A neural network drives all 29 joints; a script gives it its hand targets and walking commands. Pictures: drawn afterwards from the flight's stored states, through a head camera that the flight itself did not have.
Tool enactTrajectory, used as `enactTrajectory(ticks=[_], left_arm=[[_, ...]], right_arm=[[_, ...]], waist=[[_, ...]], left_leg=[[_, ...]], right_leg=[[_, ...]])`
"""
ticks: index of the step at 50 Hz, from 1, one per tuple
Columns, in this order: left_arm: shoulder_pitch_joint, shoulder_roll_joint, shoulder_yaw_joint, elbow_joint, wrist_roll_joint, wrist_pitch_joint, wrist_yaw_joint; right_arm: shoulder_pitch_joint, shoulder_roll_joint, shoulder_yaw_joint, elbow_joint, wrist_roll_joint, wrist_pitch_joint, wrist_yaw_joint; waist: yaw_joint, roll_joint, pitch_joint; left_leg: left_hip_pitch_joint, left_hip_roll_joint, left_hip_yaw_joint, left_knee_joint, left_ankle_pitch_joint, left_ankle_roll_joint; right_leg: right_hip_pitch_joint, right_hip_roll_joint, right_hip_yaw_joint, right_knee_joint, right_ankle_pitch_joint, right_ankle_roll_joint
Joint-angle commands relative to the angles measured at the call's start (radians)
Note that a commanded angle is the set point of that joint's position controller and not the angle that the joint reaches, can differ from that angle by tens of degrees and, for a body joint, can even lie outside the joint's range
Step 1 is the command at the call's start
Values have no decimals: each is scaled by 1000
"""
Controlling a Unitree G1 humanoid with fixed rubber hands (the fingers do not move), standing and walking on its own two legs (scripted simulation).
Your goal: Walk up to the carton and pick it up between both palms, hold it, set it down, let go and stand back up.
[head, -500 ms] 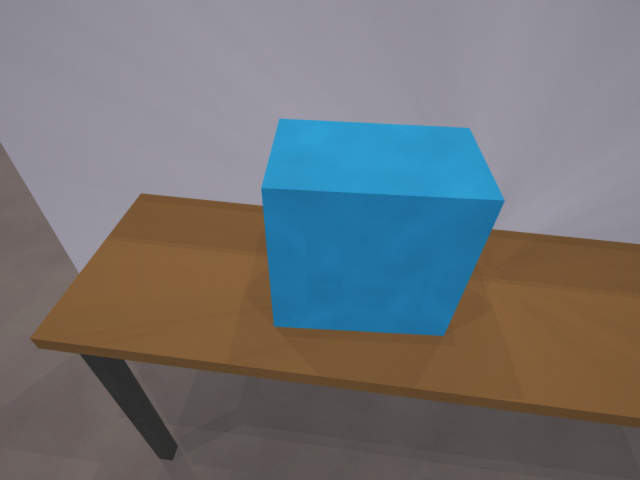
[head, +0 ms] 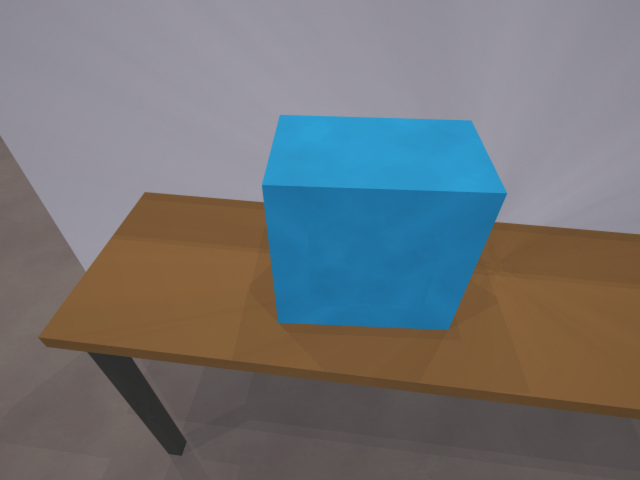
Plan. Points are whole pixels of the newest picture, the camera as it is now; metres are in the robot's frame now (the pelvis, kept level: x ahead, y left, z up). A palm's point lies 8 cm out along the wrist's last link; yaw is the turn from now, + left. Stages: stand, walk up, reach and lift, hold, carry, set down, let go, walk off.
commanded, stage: stand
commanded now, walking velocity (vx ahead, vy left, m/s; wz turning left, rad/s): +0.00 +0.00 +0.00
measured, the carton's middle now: (368, 228) +0.52 +0.01 +0.05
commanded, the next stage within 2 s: none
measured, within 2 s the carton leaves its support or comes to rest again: neither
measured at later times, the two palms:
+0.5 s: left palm out of the picture +0.04 +0.31 -0.11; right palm out of the picture +0.14 -0.25 -0.10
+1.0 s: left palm out of the picture +0.04 +0.31 -0.11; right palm out of the picture +0.13 -0.25 -0.10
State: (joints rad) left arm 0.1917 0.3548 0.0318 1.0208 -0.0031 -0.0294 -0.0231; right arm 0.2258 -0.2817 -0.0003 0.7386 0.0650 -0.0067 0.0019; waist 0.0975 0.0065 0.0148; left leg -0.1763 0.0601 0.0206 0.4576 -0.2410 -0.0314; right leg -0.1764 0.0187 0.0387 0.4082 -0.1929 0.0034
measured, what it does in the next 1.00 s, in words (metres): stands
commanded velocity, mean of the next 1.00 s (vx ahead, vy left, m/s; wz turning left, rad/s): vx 0.00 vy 0.00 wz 0.00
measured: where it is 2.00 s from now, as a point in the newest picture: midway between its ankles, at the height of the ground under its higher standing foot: outside the picture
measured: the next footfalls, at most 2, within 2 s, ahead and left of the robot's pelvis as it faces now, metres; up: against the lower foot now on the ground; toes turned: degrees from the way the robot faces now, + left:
none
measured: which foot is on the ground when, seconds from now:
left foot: down 0.00-1.00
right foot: down 0.00-1.00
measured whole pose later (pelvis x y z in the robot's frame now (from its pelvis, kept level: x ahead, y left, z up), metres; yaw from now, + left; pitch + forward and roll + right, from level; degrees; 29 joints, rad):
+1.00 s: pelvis +0.00 +0.00 +0.00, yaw +0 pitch -2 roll -1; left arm 0.15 0.35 0.04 1.05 0.00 -0.03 -0.03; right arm 0.23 -0.29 0.00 0.76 0.06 0.00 0.00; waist 0.10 0.02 0.04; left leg -0.18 0.06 0.02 0.45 -0.23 -0.03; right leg -0.17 0.02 0.04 0.39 -0.18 0.00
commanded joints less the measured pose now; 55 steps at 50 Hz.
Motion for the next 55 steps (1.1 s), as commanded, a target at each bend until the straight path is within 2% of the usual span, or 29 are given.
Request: enactTrajectory(ticks=[1, 3, 8, 9, 10, 11, 12, 16, 19, 25, 26, 29, 30, 36, 37, 38, 39, 40, 41, 42, 45, 46, 48, 50, 51, 52, 53, 54, 55], left_arm=[[-56, 223, 35, -23, 33, -26, 9], [-57, 226, 35, -21, 36, -24, 9], [-71, 231, 41, -21, 40, -22, 4], [-63, 225, 38, -26, 34, -29, 4], [-86, 220, 41, -17, 39, -26, 5], [-69, 218, 40, -20, 29, -23, 5], [-60, 222, 36, -16, 32, -24, 7], [-61, 212, 38, -16, 31, -21, 2], [-103, 205, 35, -23, 33, -27, 2], [-64, 209, 37, -18, 23, -25, 3], [-86, 210, 36, -10, 27, -24, 4], [-73, 213, 35, -15, 25, -21, 1], [-73, 217, 38, -15, 26, -27, 2], [-88, 217, 35, -12, 28, -21, 7], [-69, 214, 38, -2, 22, -19, 7], [-110, 210, 35, -9, 26, -23, 5], [-78, 209, 36, -12, 25, -26, 2], [-85, 224, 42, -4, 27, -24, 1], [-91, 237, 42, -5, 25, -25, 3], [-98, 230, 44, -10, 28, -25, 0], [-90, 239, 42, -2, 30, -16, 0], [-77, 210, 43, -9, 23, -16, 0], [-85, 216, 44, -15, 22, -21, 3], [-101, 228, 47, -12, 29, -24, 9], [-96, 229, 42, -3, 25, -22, 2], [-92, 197, 40, -7, 23, -23, -2], [-71, 215, 39, -2, 20, -24, 0], [-90, 210, 36, -2, 24, -22, -2], [-81, 220, 43, -2, 25, -25, 3]], right_arm=[[-30, -259, -88, 11, -99, -27, -12], [-22, -257, -86, 16, -100, -27, -15], [-37, -251, -86, 14, -101, -27, -9], [-19, -254, -91, 13, -101, -30, -7], [-21, -259, -92, 28, -102, -28, -7], [-3, -264, -91, 28, -107, -32, -8], [-22, -249, -90, 26, -102, -29, -7], [-36, -258, -87, 26, -105, -33, -11], [-40, -263, -94, 31, -98, -35, -18], [-27, -257, -85, 26, -93, -32, -17], [-29, -250, -84, 31, -90, -33, -17], [-31, -251, -86, 33, -94, -34, -16], [-20, -248, -82, 31, -92, -30, -20], [-29, -257, -90, 32, -103, -26, -17], [-37, -272, -89, 30, -102, -29, -16], [-50, -270, -90, 36, -103, -29, -17], [-57, -267, -94, 36, -100, -26, -15], [-47, -266, -93, 31, -101, -28, -14], [-29, -255, -91, 43, -99, -23, -11], [-43, -265, -90, 37, -101, -28, -11], [-28, -248, -86, 38, -96, -31, -10], [-39, -256, -88, 36, -98, -32, -14], [-34, -268, -91, 46, -102, -33, -16], [-48, -257, -88, 38, -102, -35, -13], [-28, -251, -81, 54, -97, -33, -15], [-47, -253, -82, 47, -100, -36, -16], [-34, -257, -88, 46, -94, -34, -15], [-59, -252, -83, 51, -102, -35, -19], [-49, -240, -83, 41, -93, -34, -14]], waist=[[-98, 59, -38], [-96, 85, -24], [-96, 34, -6], [-86, 37, -19], [-101, 20, -3], [-96, 62, 20], [-95, 32, -17], [-90, 92, -30], [-99, 49, -36], [-89, 82, -60], [-104, 53, -45], [-91, 36, -65], [-103, 63, -43], [-96, 28, -9], [-98, 65, -15], [-98, 45, -3], [-77, 74, -16], [-94, 82, -6], [-100, 19, -24], [-89, 55, 4], [-103, 63, 20], [-89, 29, -10], [-89, 76, -16], [-85, 42, -25], [-106, 50, -30], [-91, 77, -37], [-101, 81, -71], [-83, 65, -49], [-96, 63, -62]], left_leg=[[41, 65, -66, -87, 141, 61], [33, 64, -62, -94, 126, 59], [18, 59, -63, -96, 51, 59], [25, 57, -66, -88, 39, 66], [25, 58, -57, -92, 33, 65], [1, 52, -55, -100, 30, 63], [29, 72, -75, -104, 59, 67], [27, 75, -73, -102, 100, 59], [20, 72, -72, -102, 110, 57], [61, 78, -67, -86, 162, 53], [39, 76, -78, -90, 159, 52], [43, 76, -65, -94, 146, 58], [52, 67, -68, -96, 135, 54], [14, 66, -65, -108, 76, 52], [34, 60, -56, -105, 49, 52], [20, 67, -74, -116, 40, 53], [20, 68, -72, -120, 49, 58], [13, 64, -63, -102, 42, 55], [28, 60, -68, -115, 53, 55], [11, 59, -61, -105, 48, 58], [15, 74, -72, -103, 82, 59], [25, 64, -69, -107, 74, 57], [29, 63, -69, -110, 59, 58], [33, 79, -77, -103, 101, 60], [42, 77, -77, -104, 114, 55], [39, 71, -71, -101, 137, 54], [61, 81, -75, -98, 138, 56], [34, 74, -68, -99, 135, 57], [58, 75, -73, -100, 151, 53]], right_leg=[[21, -125, 79, -77, 121, -26], [15, -126, 81, -85, 112, -24], [-16, -134, 100, -116, -19, -26], [-4, -139, 105, -118, -2, -32], [-23, -131, 105, -120, 0, -26], [-19, -141, 108, -128, 1, -27], [-6, -135, 99, -105, -7, -31], [18, -128, 82, -87, 59, -28], [27, -132, 84, -77, 87, -25], [38, -135, 90, -76, 126, -34], [27, -132, 79, -76, 126, -32], [65, -140, 74, -84, 161, -30], [26, -140, 89, -84, 134, -32], [8, -128, 86, -101, 18, -24], [-13, -132, 100, -119, 11, -24], [-3, -132, 91, -105, 4, -26], [8, -130, 95, -104, 11, -25], [2, -134, 96, -119, 21, -26], [6, -140, 106, -108, -17, -29], [5, -137, 107, -113, 6, -30], [-6, -141, 106, -112, 5, -38], [5, -135, 98, -116, -12, -30], [3, -140, 109, -123, -40, -29], [11, -143, 102, -105, 6, -32], [24, -137, 95, -104, 38, -34], [31, -135, 88, -104, 65, -26], [49, -143, 93, -87, 124, -35], [54, -138, 88, -99, 149, -29], [51, -140, 84, -85, 154, -32]])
